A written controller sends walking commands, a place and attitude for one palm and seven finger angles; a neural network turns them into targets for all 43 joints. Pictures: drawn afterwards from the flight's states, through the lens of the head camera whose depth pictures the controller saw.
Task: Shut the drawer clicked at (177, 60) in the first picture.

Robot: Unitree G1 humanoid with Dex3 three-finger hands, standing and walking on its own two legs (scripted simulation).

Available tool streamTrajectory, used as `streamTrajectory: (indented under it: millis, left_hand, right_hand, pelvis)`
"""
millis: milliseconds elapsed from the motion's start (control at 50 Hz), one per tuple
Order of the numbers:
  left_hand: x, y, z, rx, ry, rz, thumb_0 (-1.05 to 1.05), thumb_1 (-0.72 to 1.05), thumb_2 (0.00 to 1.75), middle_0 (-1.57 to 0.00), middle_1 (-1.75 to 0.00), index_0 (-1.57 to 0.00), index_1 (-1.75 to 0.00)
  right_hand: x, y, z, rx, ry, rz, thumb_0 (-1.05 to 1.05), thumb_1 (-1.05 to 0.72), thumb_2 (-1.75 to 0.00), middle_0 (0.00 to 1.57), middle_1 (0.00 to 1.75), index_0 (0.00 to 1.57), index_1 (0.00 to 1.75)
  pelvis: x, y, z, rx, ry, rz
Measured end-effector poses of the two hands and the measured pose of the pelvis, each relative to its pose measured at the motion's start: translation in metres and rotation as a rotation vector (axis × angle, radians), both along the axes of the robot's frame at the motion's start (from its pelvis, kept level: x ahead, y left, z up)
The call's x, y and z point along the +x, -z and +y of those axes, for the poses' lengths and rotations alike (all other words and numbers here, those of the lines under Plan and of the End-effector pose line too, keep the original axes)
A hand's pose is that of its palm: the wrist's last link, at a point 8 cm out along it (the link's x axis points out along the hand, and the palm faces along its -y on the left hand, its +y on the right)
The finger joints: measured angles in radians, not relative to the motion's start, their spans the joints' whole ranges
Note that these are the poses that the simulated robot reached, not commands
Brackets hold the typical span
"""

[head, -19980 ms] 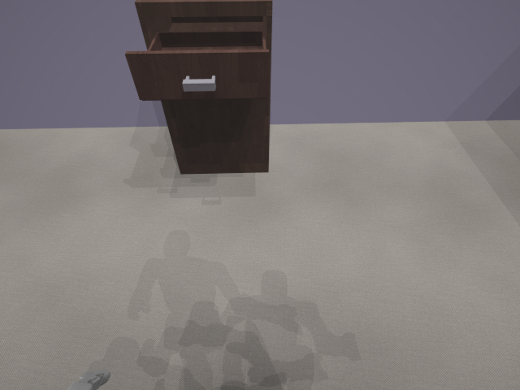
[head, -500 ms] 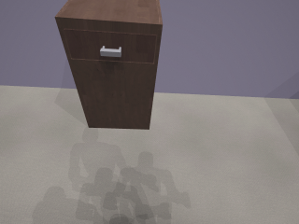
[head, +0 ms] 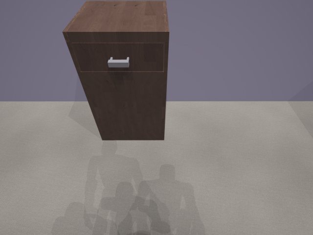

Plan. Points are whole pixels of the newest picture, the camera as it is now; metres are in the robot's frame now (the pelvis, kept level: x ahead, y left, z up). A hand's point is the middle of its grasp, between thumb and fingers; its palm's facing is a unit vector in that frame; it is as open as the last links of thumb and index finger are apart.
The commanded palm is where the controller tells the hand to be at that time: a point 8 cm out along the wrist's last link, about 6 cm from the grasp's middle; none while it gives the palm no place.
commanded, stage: let the arm hang, fingers relaxed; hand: left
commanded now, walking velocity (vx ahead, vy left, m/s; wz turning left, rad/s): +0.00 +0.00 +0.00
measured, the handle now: (119, 61) +0.89 +0.24 -0.04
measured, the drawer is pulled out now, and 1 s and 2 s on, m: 0.00 0.00 0.00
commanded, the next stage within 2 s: look to check the result in 0.30 s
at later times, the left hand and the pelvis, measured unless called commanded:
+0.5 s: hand out of the picture +0.01 +0.15 -0.17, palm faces +0.04 -0.98 -0.19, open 7.4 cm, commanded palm none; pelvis +0.02 -0.02 +0.00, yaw +0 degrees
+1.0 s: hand out of the picture +0.03 +0.14 -0.17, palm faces +0.04 -0.98 -0.18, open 7.4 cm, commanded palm none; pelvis +0.04 -0.02 +0.00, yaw +0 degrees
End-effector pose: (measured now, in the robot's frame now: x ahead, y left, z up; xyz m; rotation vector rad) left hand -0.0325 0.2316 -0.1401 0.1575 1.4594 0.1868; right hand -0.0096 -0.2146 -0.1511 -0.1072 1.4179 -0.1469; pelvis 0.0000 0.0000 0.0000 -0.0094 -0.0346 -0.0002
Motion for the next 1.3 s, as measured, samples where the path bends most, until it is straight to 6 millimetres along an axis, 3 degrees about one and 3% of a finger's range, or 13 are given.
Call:
streamTrajectory:
  millis: [120, 200, 400, 780, 1300]
  left_hand:
    - [0.035, 0.005, -0.023, -0.046, 0.02, -0.071, 0.0, 0.9, 0.9, -0.21, -0.31, -0.22, -0.32]
    - [0.043, 0.006, -0.027, -0.043, 0.023, -0.07, 0.01, 0.92, 0.9, -0.2, -0.3, -0.21, -0.31]
    - [0.039, 0.004, -0.032, -0.032, -0.001, -0.032, 0.01, 0.91, 0.9, -0.2, -0.29, -0.2, -0.3]
    - [0.044, 0.005, -0.045, -0.048, -0.012, -0.021, 0.0, 0.9, 0.9, -0.2, -0.29, -0.2, -0.3]
    - [0.061, 0.001, -0.035, -0.022, 0.003, -0.044, 0.0, 0.9, 0.9, -0.2, -0.29, -0.2, -0.3]
  right_hand:
    - [-0.001, -0.002, -0.001, -0.003, 0.013, 0.01, 0.0, -0.9, -0.9, 0.2, 0.3, 0.2, 0.3]
    - [-0.004, -0.003, -0.003, -0.001, 0.022, 0.028, 0.0, -0.91, -0.9, 0.2, 0.3, 0.2, 0.3]
    - [-0.003, -0.002, -0.008, 0.003, 0.023, 0.068, 0.0, -0.91, -0.9, 0.2, 0.3, 0.2, 0.3]
    - [0.031, -0.003, -0.022, -0.022, 0.01, 0.019, 0.0, -0.91, -0.9, 0.2, 0.3, 0.2, 0.3]
    - [0.03, -0.003, -0.02, -0.012, 0.017, 0.029, 0.0, -0.91, -0.9, 0.2, 0.3, 0.2, 0.3]
  pelvis:
    - [0.004, 0.0, -0.005, 0.004, 0.002, 0.006]
    - [0.008, -0.001, -0.009, 0.006, 0.001, 0.009]
    - [0.019, -0.001, -0.017, 0.005, -0.004, 0.01]
    - [0.031, -0.002, -0.023, 0.007, 0.003, 0.006]
    - [0.037, -0.003, -0.023, 0.01, 0.008, 0.007]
